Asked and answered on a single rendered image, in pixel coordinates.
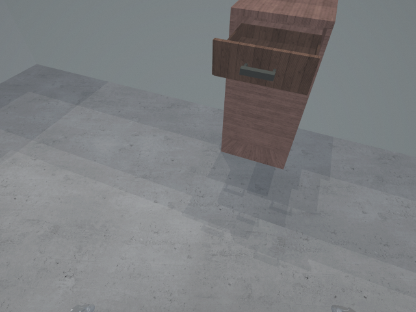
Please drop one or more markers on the drawer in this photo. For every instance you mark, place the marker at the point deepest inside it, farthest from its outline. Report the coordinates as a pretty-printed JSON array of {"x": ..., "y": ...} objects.
[{"x": 294, "y": 55}]

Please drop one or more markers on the cabinet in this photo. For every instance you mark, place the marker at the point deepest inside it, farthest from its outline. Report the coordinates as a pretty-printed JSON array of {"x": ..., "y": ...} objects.
[{"x": 260, "y": 123}]

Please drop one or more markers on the handle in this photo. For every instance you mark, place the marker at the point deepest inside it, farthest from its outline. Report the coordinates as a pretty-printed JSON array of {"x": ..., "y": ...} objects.
[{"x": 257, "y": 73}]

